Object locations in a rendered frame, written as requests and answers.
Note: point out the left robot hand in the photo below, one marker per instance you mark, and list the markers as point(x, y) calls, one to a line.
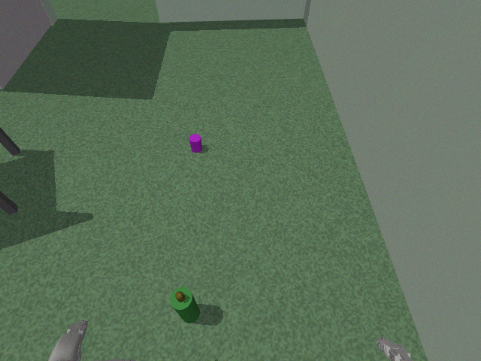
point(69, 345)

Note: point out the right robot hand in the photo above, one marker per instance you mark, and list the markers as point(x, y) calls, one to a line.
point(393, 351)

